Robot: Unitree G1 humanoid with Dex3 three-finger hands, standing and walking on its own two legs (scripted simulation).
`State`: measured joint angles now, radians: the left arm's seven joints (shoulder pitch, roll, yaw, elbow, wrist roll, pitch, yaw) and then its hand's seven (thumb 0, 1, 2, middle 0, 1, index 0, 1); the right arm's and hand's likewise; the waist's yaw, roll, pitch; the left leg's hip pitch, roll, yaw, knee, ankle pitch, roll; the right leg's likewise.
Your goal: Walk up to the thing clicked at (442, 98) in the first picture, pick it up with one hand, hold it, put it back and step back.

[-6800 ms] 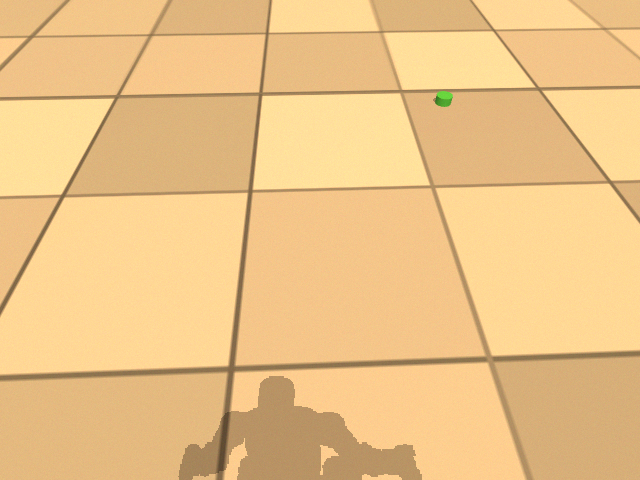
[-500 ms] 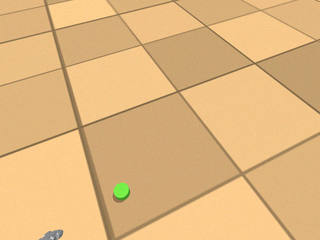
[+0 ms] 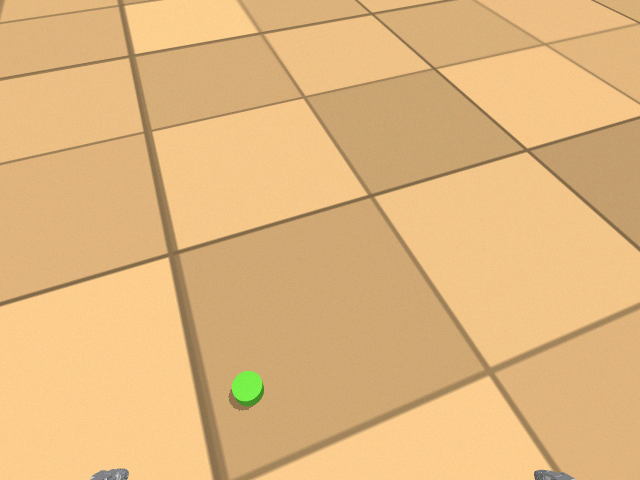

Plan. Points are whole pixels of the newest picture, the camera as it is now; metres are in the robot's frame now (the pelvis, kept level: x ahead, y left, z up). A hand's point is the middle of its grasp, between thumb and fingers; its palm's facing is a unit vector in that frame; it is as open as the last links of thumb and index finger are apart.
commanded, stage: walk up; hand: left
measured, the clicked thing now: (248, 388) +0.49 +0.25 -0.75
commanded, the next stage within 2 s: stand in 0.62 s
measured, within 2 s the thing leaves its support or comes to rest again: neither
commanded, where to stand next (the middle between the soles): +0.10 -0.01 m, yaw +1 degrees
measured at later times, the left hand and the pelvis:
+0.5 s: hand out of the picture +0.10 +0.26 -0.15, palm faces +0.04 -0.94 -0.34, open 7.4 cm; pelvis +0.00 +0.00 +0.00, yaw +2 degrees
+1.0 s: hand out of the picture +0.07 +0.24 -0.15, palm faces +0.02 -0.94 -0.33, open 7.4 cm; pelvis +0.01 -0.01 +0.01, yaw +1 degrees
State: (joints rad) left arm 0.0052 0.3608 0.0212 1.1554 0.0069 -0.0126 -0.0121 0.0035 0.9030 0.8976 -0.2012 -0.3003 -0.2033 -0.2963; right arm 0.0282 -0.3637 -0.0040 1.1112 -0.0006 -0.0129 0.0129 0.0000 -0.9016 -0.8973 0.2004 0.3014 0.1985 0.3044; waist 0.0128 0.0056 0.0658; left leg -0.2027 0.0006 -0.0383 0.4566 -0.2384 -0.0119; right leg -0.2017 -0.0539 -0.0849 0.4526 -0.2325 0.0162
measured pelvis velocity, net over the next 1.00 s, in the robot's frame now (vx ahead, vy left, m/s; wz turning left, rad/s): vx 0.01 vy -0.01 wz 0.02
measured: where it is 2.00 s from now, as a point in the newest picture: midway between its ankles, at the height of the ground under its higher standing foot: outside the picture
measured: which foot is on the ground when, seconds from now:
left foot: down 0.00-1.00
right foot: down 0.00-1.00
